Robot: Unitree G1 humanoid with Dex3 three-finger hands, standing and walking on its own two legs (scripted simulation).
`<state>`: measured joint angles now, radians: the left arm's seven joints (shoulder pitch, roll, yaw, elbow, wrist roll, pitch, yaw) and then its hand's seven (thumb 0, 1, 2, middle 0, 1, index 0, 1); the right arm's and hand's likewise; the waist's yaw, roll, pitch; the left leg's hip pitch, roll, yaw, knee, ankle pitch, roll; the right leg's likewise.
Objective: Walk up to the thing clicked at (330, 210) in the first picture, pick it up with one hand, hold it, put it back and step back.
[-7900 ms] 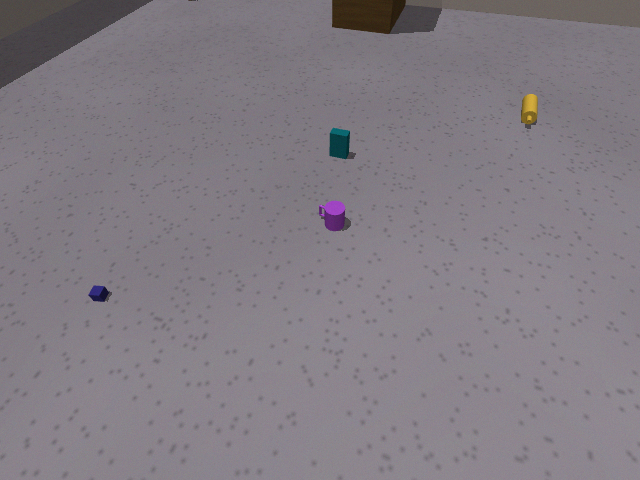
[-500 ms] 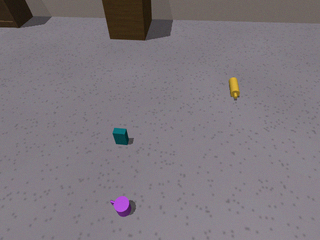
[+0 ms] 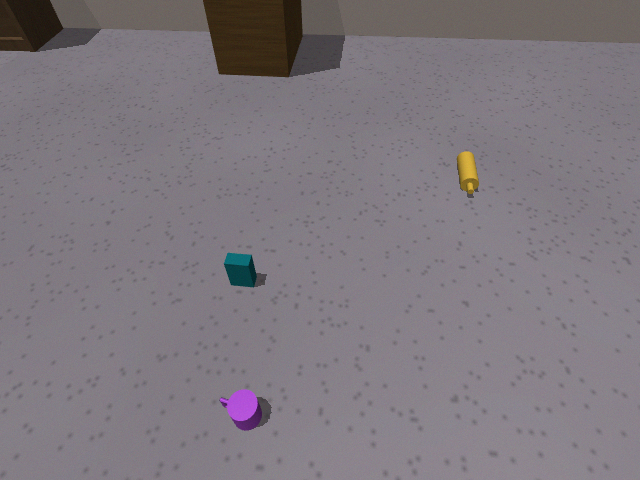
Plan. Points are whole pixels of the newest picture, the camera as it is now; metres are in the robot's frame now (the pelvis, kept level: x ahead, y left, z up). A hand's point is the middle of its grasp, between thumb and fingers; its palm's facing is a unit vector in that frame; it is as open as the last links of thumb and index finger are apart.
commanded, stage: rise first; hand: left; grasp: from above
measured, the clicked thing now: (239, 408) +0.42 +0.27 -0.73
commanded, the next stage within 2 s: none
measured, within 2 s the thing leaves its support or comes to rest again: neither
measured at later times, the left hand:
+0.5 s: hand out of the picture +0.13 +0.26 -0.20, palm faces -0.09 -0.90 -0.42, open 13.4 cm
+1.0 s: hand out of the picture +0.12 +0.28 -0.28, palm faces -0.29 -0.78 -0.55, open 14.1 cm
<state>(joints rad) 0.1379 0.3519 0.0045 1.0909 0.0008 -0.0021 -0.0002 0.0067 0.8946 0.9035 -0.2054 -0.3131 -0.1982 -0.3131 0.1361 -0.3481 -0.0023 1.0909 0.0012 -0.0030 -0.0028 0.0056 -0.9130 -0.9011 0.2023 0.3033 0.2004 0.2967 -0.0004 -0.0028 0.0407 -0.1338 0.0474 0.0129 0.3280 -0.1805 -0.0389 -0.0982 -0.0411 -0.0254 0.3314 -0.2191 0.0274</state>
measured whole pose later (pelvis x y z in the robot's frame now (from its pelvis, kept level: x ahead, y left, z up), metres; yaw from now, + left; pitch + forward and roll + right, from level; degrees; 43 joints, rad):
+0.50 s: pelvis -0.01 +0.01 -0.06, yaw +0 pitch +13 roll -1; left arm 0.10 0.31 0.15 0.75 0.20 0.14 0.00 0.00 -0.38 0.98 -0.08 -1.05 -0.08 -1.04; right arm 0.24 -0.24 -0.05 0.64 0.01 -0.07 -0.01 0.01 -0.91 -0.90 0.20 0.30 0.20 0.30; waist -0.02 0.00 -0.07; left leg -0.70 0.05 0.00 0.90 -0.42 -0.03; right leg -0.65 -0.05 -0.01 0.88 -0.45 0.04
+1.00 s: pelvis -0.04 +0.01 -0.14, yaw +0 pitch +23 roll -2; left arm 0.17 0.36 0.12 0.51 0.39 0.15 0.02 0.00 -0.53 0.97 -0.07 -1.09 -0.07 -1.09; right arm 0.15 -0.24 -0.03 0.54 -0.01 -0.17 0.00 0.01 -0.89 -0.90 0.20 0.30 0.20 0.30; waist -0.02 0.01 -0.16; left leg -1.19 0.05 -0.05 1.36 -0.58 -0.03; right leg -1.12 -0.04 -0.03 1.33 -0.61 0.04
